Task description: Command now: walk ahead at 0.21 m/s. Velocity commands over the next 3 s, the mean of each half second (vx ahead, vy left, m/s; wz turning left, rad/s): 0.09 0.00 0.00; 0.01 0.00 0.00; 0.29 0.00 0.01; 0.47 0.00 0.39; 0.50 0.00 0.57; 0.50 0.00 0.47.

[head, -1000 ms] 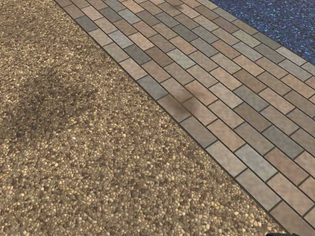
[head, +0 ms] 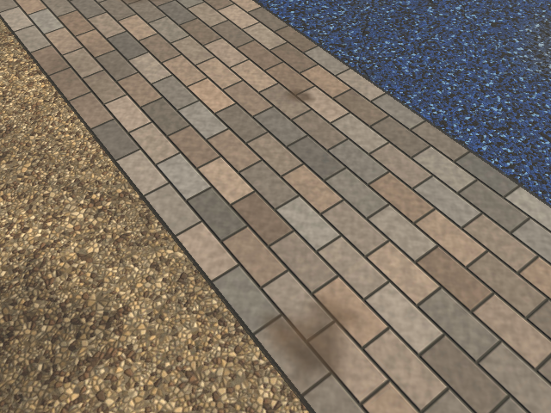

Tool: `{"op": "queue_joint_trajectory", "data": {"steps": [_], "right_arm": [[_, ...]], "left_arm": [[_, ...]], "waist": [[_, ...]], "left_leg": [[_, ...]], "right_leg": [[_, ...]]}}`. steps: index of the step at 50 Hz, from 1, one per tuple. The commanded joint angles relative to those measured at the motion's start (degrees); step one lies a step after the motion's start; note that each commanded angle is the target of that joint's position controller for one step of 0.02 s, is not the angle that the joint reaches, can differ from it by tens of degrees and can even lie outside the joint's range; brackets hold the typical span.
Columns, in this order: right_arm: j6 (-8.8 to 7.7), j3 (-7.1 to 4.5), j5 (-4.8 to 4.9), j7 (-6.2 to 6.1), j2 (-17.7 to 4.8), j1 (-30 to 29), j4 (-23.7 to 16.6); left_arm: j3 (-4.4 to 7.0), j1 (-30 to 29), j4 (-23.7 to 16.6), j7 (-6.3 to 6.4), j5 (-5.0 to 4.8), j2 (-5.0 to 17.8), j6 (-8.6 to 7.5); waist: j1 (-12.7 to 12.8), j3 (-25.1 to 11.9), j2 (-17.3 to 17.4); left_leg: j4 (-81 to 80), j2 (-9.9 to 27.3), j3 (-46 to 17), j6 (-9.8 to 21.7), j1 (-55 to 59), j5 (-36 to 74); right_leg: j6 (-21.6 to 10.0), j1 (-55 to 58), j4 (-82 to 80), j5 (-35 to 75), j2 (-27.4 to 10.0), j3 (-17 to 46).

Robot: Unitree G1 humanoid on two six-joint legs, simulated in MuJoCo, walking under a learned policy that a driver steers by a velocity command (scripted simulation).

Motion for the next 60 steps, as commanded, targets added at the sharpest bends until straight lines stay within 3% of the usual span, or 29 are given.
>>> {"op": "queue_joint_trajectory", "data": {"steps": [1, 2, 3, 4, 5, 6, 7, 8, 9, 12, 15, 17, 18, 19, 20, 22, 26, 32, 39, 50, 51, 52, 54, 56, 57, 58, 60], "right_arm": [[-0.83, -1.01, -0.35, 0.52, -5.44, 0.62, -2.45], [-1.11, -1.48, -0.7, 0.49, -6.42, 4.26, -1.12], [-1.39, -2.39, -1.26, 0.18, -9.34, 8.15, 0.41], [-1.4, -2.88, -2.19, -0.09, -12.79, 11.89, 0.94], [-0.55, -1.88, -1.87, -0.19, -9.88, 13.92, 1.83], [0.0, -0.77, -0.7, 0.2, -6.32, 14.11, 1.95], [0.18, -0.56, -0.3, 0.29, -6.44, 10.62, 1.54], [0.32, -0.25, -0.54, 0.08, -6.12, 6.78, 0.73], [0.5, -0.01, -0.87, -0.21, -5.74, 3.09, -0.04], [1.43, -0.05, -1.92, -0.9, -5.77, -0.92, -0.43], [2.0, 0.0, -0.86, -1.41, -5.84, -0.74, 0.37], [2.37, 0.35, -0.03, -1.51, -4.83, 0.85, 1.51], [2.49, 0.48, -0.22, -1.45, -4.5, 2.08, 2.11], [2.72, 0.12, -0.45, -1.56, -4.95, 3.46, 2.06], [2.83, 0.18, -0.73, -1.86, -4.76, 2.98, 2.07], [2.82, 0.27, -0.7, -2.16, -3.91, 4.15, 2.77], [2.78, 0.2, -0.62, -1.93, -3.87, 5.44, 4.38], [3.08, 0.17, -0.2, -1.72, -4.11, 5.31, 5.74], [3.76, 0.13, -0.01, -2.12, -4.57, 5.72, 7.35], [4.29, 0.04, 0.02, -2.53, -4.59, 5.22, 9.07], [4.35, 0.16, 0.02, -2.52, -3.97, 6.18, 9.8], [4.46, 0.01, 0.31, -2.53, -4.06, 6.36, 10.08], [4.01, -0.34, 0.56, -2.48, -4.62, 5.24, 9.55], [2.2, -0.07, 0.94, -1.83, -2.84, 2.2, 7.88], [1.26, 0.08, 1.17, -1.3, -2.08, 1.46, 7.24], [0.41, 0.04, 1.42, -0.78, -2.07, 1.49, 6.91], [-0.8, -0.12, 1.93, -0.04, -1.92, 4.87, 7.59]], "left_arm": [[1.85, -1.49, -1.47, 0.66, -0.6, 9.52, 0.35], [1.88, -2.8, -1.57, 0.82, -0.87, 9.56, 0.61], [1.7, -0.89, -1.45, 0.83, -0.35, 8.83, 0.64], [0.79, 3.63, -1.6, 0.67, 1.03, 5.95, 0.24], [-0.95, 9.87, 0.46, 0.41, 0.59, 0.93, 0.25], [-0.08, 7.4, 0.6, 0.3, -0.44, 4.58, 0.89], [0.62, 3.15, -0.64, 0.57, -1.32, 6.92, 1.73], [0.86, 0.04, -1.06, 1.2, -1.33, 7.01, 2.74], [1.12, -1.55, -1.32, 1.82, -0.85, 6.92, 3.74], [0.86, -0.45, -0.44, 2.82, -0.3, 4.6, 5.18], [0.67, 0.82, 1.23, 2.47, 0.15, 3.62, 5.35], [0.63, 0.05, 1.43, 1.91, 1.38, 4.09, 5.55], [0.62, -1.22, 0.62, 1.9, 1.79, 5.42, 5.57], [1.18, -2.65, 0.43, 2.07, 1.14, 8.65, 5.46], [1.14, -3.5, 0.84, 1.96, 0.62, 7.93, 4.91], [0.63, -5.5, 1.09, 1.89, 0.81, 5.92, 3.6], [0.41, -4.06, 1.87, 1.72, 0.27, 5.39, 2.25], [0.11, -2.1, 2.74, 1.75, 0.11, 5.22, 2.54], [-0.18, -1.72, 3.13, 1.72, 0.08, 4.58, 2.99], [-0.44, -1.4, 3.64, 1.87, 0.18, 3.84, 3.31], [-0.47, -0.04, 4.36, 1.91, 0.1, 3.5, 3.39], [-0.17, 0.39, 4.57, 2.01, -0.27, 4.2, 3.55], [0.6, 0.11, 3.49, 2.28, -0.82, 6.48, 3.48], [1.55, 3.6, 3.66, 2.25, -1.5, 9.09, 2.34], [2.06, 3.6, 3.72, 2.19, -1.7, 10.17, 1.64], [1.97, 2.99, 3.36, 2.09, -1.56, 9.35, 0.98], [1.77, 0.25, 2.23, 1.54, -1.77, 8.12, 0.24]], "waist": [[-3.46, -1.97, -7.68], [-5.65, -3.45, -7.0], [-6.27, -6.34, -3.89], [-4.48, -13.62, 3.01], [-4.05, -20.84, 12.79], [-5.25, -21.27, 9.06], [-4.92, -16.04, 6.1], [-4.2, -11.74, 3.08], [-3.17, -8.54, 2.3], [-1.08, -6.58, 5.91], [-0.15, -7.55, 4.92], [-0.13, -5.26, 3.31], [-1.07, -2.49, 1.43], [-3.61, 0.34, -3.21], [-3.58, 1.76, -6.12], [-4.72, 1.64, -8.72], [-4.17, -0.35, -5.73], [-3.33, -2.25, -3.17], [-3.44, -1.96, -2.56], [-3.68, -0.44, -3.02], [-3.57, -1.57, -3.26], [-3.59, -0.36, -4.18], [-3.05, 4.44, -6.67], [-1.38, 8.1, -11.38], [-1.39, 9.94, -13.28], [-1.99, 10.64, -12.78], [-4.67, 9.79, -11.41]], "left_leg": [[-3.8, -1.92, 0.38, 1.76, 8.49, -1.72], [-7.28, -2.9, 1.14, 2.7, 13.35, 0.92], [-9.12, -1.77, 0.44, 3.88, 21.15, 15.97], [-3.22, 7.04, -7.37, 8.1, 37.2, 39.11], [-3.84, 17.3, -18.93, 17.52, 47.57, 43.5], [-7.01, 16.76, -21.8, 18.08, 43.88, 31.22], [-9.59, 14.86, -19.78, 16.02, 37.88, 18.25], [-12.01, 13.12, -17.81, 14.15, 31.46, 8.52], [-14.64, 11.79, -15.95, 12.69, 24.92, 0.79], [-18.8, 7.55, -10.57, 10.35, 14.38, -10.83], [-19.31, 5.88, -7.75, 9.14, 11.81, -20.27], [-19.71, 3.84, -6.47, 5.44, 9.06, -31.97], [-18.73, 2.47, -5.68, 3.08, 8.48, -34.88], [-17.51, -0.52, -2.72, 1.37, 10.59, -32.97], [-14.66, -2.18, -0.57, 0.44, 16.45, -28.04], [-10.75, -2.41, 0.21, 1.06, 22.38, -19.93], [-8.81, -2.33, 0.7, 2.09, 23.18, -11.49], [-6.97, -2.13, 0.92, 1.98, 24.56, -3.22], [-6.13, -1.99, 0.86, 1.73, 25.43, -0.73], [-6.6, -1.96, 0.77, 1.29, 25.47, -2.83], [-6.39, -2.82, 1.72, 1.28, 25.8, -9.14], [-5.09, -4.27, 3.12, 1.4, 24.43, -19.28], [-1.72, -5.93, 4.6, 1.77, 16.88, -34.83], [6.53, -6.4, 6.41, 1.73, 8.54, -30.91], [10.7, -4.52, 5.06, 2.42, 5.91, -27.55], [12.21, -2.98, 3.78, 3.29, 4.08, -27.39], [5.63, -2.55, 4.28, 4.68, 8.41, -28.56]], "right_leg": [[-6.29, -0.8, 4.1, 35.03, -15.33, 5.85], [-4.98, -0.48, 8.21, 35.37, -14.08, 5.51], [-2.77, -1.69, 14.81, 33.32, -10.41, 4.07], [-0.02, -11.33, 26.28, 15.66, -6.17, 2.33], [3.23, -21.21, 40.27, -17.23, -1.76, 2.7], [4.22, -23.13, 46.07, -27.27, -2.54, 7.04], [4.35, -26.06, 48.38, -25.79, -4.21, 7.7], [4.62, -26.77, 47.58, -22.85, -5.72, 7.11], [4.9, -25.29, 44.56, -20.06, -7.01, 7.04], [4.87, -15.56, 32.47, -13.79, -6.91, 4.96], [3.59, -7.44, 20.62, -0.98, -5.61, 2.77], [1.81, -4.01, 13.96, 3.91, -5.54, 2.46], [0.43, -5.57, 10.19, 2.28, -8.1, 5.11], [-1.06, -12.0, 9.01, -7.01, -8.88, 5.82], [-1.21, -18.82, 6.56, -13.9, -8.44, 6.38], [0.71, -21.81, 3.84, -12.2, -8.46, 6.62], [1.61, -17.0, 5.96, -2.72, -7.77, 5.75], [1.25, -13.22, 8.26, 6.05, -7.07, 4.65], [1.26, -12.03, 8.63, 9.37, -6.54, 3.94], [1.43, -12.02, 7.55, 7.09, -5.99, 3.33], [1.13, -11.51, 6.89, 0.84, -5.6, 2.96], [0.07, -12.65, 6.26, -8.46, -5.49, 3.41], [-3.3, -14.96, 3.46, -25.74, -8.34, 8.26], [-7.87, -12.24, -2.75, -33.48, -16.52, 19.82], [-10.21, -11.89, -4.51, -32.8, -21.02, 25.4], [-10.97, -11.17, -4.38, -29.13, -22.75, 26.86], [-8.93, -11.28, -0.86, -20.76, -20.72, 21.83]]}}
Next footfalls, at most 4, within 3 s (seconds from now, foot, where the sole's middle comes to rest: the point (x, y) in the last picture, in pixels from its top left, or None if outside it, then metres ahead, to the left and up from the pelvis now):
0.06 left None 0.21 0.13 -0.78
0.36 right None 0.14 -0.12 -0.78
1.72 right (352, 369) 0.60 -0.11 -0.78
2.28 left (229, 291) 0.80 0.22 -0.78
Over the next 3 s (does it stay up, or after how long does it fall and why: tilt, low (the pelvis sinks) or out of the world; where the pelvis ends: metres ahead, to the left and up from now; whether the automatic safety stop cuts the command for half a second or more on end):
stays up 1.06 0.27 0.00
